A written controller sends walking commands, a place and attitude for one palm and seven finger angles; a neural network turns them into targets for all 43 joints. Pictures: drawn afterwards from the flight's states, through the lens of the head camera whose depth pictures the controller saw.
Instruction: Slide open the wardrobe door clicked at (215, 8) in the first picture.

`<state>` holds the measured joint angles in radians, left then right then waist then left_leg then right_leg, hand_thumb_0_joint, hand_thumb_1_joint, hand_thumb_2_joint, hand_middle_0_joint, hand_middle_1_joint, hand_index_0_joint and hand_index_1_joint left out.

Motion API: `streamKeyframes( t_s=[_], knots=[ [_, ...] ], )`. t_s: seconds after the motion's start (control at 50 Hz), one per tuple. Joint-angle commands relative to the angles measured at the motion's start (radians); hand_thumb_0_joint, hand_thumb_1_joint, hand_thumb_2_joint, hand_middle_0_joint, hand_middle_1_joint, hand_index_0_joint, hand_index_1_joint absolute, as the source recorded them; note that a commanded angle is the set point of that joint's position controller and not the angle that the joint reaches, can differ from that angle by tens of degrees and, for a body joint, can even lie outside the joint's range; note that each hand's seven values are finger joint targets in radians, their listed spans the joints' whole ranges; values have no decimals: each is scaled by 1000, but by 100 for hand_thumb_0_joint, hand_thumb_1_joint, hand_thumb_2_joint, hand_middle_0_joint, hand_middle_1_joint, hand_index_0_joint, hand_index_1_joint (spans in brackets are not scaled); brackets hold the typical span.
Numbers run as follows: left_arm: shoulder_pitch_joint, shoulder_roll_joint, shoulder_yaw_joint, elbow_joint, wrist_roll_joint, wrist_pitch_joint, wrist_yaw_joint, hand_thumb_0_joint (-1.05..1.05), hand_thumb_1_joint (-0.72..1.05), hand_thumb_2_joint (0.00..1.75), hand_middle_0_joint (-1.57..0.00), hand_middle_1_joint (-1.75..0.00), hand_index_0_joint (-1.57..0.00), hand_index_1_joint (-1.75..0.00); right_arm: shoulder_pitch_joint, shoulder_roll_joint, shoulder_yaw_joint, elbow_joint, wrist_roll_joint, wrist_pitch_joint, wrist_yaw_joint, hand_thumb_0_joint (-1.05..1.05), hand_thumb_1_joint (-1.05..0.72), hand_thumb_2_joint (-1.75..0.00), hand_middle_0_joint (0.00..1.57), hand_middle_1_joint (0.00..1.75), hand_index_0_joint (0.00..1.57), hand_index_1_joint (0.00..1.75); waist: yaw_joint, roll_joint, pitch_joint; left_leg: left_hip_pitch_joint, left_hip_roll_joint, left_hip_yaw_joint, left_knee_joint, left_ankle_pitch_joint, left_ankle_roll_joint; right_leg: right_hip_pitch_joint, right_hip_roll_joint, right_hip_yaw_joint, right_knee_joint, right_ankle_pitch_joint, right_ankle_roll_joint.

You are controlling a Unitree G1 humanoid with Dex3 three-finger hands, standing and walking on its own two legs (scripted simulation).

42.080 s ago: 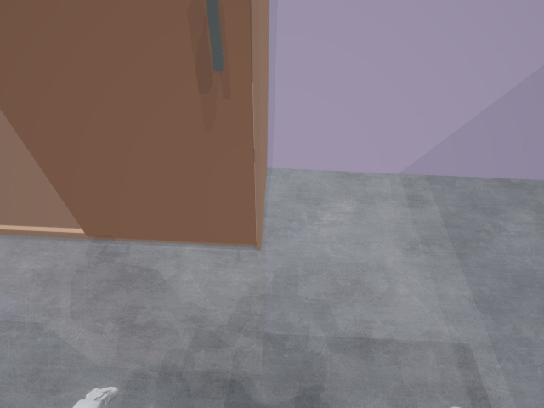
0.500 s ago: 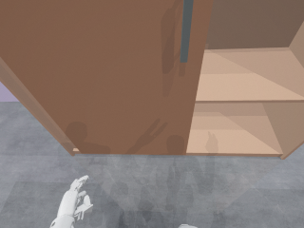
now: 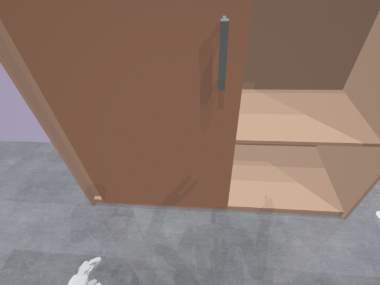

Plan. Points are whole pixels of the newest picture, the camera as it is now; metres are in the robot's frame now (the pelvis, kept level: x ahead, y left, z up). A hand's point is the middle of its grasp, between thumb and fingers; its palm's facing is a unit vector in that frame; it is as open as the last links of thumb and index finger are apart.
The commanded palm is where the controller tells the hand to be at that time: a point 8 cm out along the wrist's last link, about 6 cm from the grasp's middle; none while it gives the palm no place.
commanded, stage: stop stepping back and stand still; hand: right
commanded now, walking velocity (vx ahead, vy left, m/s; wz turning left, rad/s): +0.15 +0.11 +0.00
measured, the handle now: (222, 54) +0.69 -0.09 +0.20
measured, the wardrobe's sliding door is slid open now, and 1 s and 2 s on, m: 0.64 0.64 0.64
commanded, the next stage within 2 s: let the arm hang, fingers relaxed in 0.38 s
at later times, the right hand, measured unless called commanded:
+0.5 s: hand out of the picture +0.20 -0.31 +0.13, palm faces +0.47 +0.79 -0.40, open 7.5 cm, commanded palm none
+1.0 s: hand out of the picture +0.00 -0.22 -0.17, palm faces +0.04 +0.97 -0.24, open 7.2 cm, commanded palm none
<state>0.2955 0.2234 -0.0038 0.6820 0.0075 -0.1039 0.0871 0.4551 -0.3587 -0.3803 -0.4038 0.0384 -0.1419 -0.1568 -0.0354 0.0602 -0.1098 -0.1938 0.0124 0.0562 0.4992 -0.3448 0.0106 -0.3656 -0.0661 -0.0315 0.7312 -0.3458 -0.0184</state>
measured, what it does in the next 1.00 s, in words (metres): steps on the spot: right foot, then left foot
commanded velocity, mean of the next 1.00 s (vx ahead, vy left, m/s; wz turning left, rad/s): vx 0.02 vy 0.02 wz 0.00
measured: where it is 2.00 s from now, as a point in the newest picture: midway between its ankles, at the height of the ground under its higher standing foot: outside the picture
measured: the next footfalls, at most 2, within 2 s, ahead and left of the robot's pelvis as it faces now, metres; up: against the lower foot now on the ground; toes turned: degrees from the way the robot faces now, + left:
right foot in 0.02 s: +0.02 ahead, -0.15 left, +0.00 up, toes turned -3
left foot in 0.24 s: +0.07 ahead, +0.08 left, +0.00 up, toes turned +5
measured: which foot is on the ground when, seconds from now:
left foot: down 0.00-0.04, up 0.06-0.22, down 0.24-0.50, up 0.52-0.72, down 0.74-1.00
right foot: up 0.00-0.00, down 0.02-0.24, up 0.26-0.48, down 0.50-1.00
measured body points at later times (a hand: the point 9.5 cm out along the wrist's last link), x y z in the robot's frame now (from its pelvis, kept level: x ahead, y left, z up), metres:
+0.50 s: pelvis +0.00 -0.03 -0.01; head -0.01 -0.04 +0.44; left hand +0.14 +0.22 -0.09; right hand +0.17 -0.35 +0.15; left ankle +0.03 +0.07 -0.73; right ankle +0.03 -0.13 -0.74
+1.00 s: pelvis -0.01 -0.02 +0.00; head +0.01 -0.02 +0.45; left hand +0.03 +0.22 -0.15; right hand +0.00 -0.27 -0.15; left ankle -0.01 +0.11 -0.73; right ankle +0.03 -0.13 -0.73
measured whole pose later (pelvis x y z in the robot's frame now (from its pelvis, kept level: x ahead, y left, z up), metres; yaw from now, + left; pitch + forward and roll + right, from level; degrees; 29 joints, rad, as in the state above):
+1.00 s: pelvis -0.01 -0.02 +0.00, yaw -4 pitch +0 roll +1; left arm 0.24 0.19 0.01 1.02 0.02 0.04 0.02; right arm 0.26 -0.23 0.00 1.01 -0.01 0.03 -0.01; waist 0.02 -0.02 0.06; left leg -0.22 -0.02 0.00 0.47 -0.25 0.00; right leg -0.31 -0.01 0.02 0.51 -0.20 0.00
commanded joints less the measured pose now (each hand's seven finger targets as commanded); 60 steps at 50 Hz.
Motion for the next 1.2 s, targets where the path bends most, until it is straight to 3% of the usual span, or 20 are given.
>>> streamKeyframes(
  t_s=[0.0,0.02,0.06,0.12,0.18,0.2,0.22,0.24,0.3,0.36,0.42,0.44,0.46,0.48,0.54,0.58,0.68,0.74,0.9,1.18],
  knots=[
    [-134,141,50,-203,0,-112,31,0,90,90,-20,-30,-20,-30,-166,-233,-101,-320,-4,-83,-28,0,-90,-90,20,30,20,30,47,-327,-6,-216,17,-8,271,72,16,334,-133,204,-370,282,-76],
    [-139,131,47,-215,3,-114,18,0,90,90,-20,-30,-20,-30,-198,-256,-118,-391,-6,-104,-27,0,-90,-90,20,30,20,30,43,-376,-2,-365,-29,9,356,-135,-6,398,-249,379,-370,463,-127],
    [-113,102,41,-192,12,-130,1,0,90,90,-20,-30,-20,-30,-134,-321,-186,-447,1,-121,-17,0,-90,-90,20,30,20,30,56,-303,21,-412,-18,-20,416,-181,-4,396,-267,405,-372,600,-174],
    [-128,107,43,-187,7,-142,-32,0,90,90,-20,-30,-20,-30,22,-280,-198,-433,2,-113,-12,0,-90,-90,20,30,20,30,36,-350,15,-181,-5,-3,257,-61,-3,194,-212,203,-335,543,-117],
    [-138,114,46,-201,3,-121,-39,0,90,90,-20,-30,-20,-30,163,-270,-234,-300,3,-114,-16,0,-90,-90,20,30,20,30,15,-281,5,156,-27,33,39,31,5,-99,-123,41,-233,81,-55],
    [-128,109,50,-200,2,-108,-42,0,90,90,-20,-30,-20,-30,212,-263,-240,-218,2,-109,-14,0,-90,-90,20,30,20,30,9,-123,14,210,34,-69,-38,-3,40,-192,-58,-8,-88,-64,-29],
    [-140,100,57,-214,-2,-91,-41,0,90,90,-20,-30,-20,-30,175,-289,-252,-196,1,-102,-14,0,-90,-90,20,30,20,30,16,114,34,148,217,-406,-194,-158,126,-285,43,-59,160,-211,4],
    [-147,101,60,-216,-4,-83,-32,0,90,90,-20,-30,-20,-30,107,-297,-264,-189,12,-109,-14,0,-90,-90,20,30,20,30,16,184,43,48,345,-582,-301,-203,188,-284,58,-2,375,-236,10],
    [-111,99,48,-165,-3,-70,-39,0,90,90,-20,-30,-20,-30,46,-242,-223,-78,13,-115,6,0,-90,-90,20,30,20,30,50,70,91,-114,272,-410,-281,-197,175,-201,-1,56,404,-84,23],
    [-132,80,25,-163,0,-71,-22,0,90,90,-20,-30,-20,-30,5,-209,-163,-73,3,-121,8,0,-90,-90,20,30,20,30,46,117,99,-206,208,-197,-230,-29,126,-4,-6,1,129,-39,6],
    [-143,89,21,-155,16,-101,-1,0,90,90,-20,-30,-20,-30,-125,-188,-87,-181,-10,-126,0,0,-90,-90,20,30,20,30,50,-19,91,-219,169,-158,-203,-150,88,182,34,-46,-165,43,-8],
    [-136,106,29,-165,20,-112,2,0,90,90,-20,-30,-20,-30,-161,-186,-67,-244,-15,-130,-2,0,-90,-90,20,30,20,30,49,-101,85,-203,143,-153,-135,-154,67,208,24,4,-254,30,-13],
    [-57,308,97,71,28,-79,-105,0,90,90,-20,-30,-20,-30,-87,-7,254,542,-90,67,131,0,-90,-90,20,30,20,30,123,-329,143,-383,129,-13,240,107,32,152,-135,267,-212,398,-78],
    [-62,281,86,-14,15,16,-95,0,90,90,-20,-30,-20,-30,-46,3,229,528,-65,150,147,0,-90,-90,20,30,20,30,84,-410,136,-359,13,-27,466,-217,-10,27,-290,429,-377,473,-180],
    [-93,217,57,-57,45,30,-68,0,90,90,-20,-30,-20,-30,-123,21,266,585,-71,168,155,0,-90,-90,20,30,20,30,82,-135,47,-319,1,-143,677,-215,-17,-16,-264,465,-379,426,-215],
    [-103,221,56,-31,52,41,-59,0,90,90,-20,-30,-20,-30,-166,20,290,717,-70,158,158,0,-90,-90,20,30,20,30,63,-20,21,-323,-1,-119,542,-179,-30,139,-208,335,-295,701,-199],
    [-125,180,42,53,24,81,-70,0,90,90,-20,-30,-20,-30,-124,5,329,1018,-56,147,151,0,-90,-90,20,30,20,30,14,-241,-37,20,-5,-77,40,129,-29,109,-92,152,-245,516,-82],
    [-96,78,25,86,9,101,-78,0,90,90,-20,-30,-20,-30,-179,-79,334,1127,-64,128,148,0,-90,-90,20,30,20,30,71,-85,48,-94,236,-362,-168,175,98,58,67,40,-146,14,21],
    [-60,89,37,248,14,117,-64,0,90,90,-20,-30,-20,-30,-231,16,352,1325,-53,136,139,0,-90,-90,20,30,20,30,66,-45,82,-97,86,-176,-169,91,37,171,-6,110,-275,177,-3],
    [-16,72,30,388,17,100,-58,0,90,90,-20,-30,-20,-30,-187,46,355,1470,-50,139,132,0,-90,-90,20,30,20,30,40,-78,115,-22,65,-135,-141,121,27,137,-32,134,-392,176,-16]
  ],
)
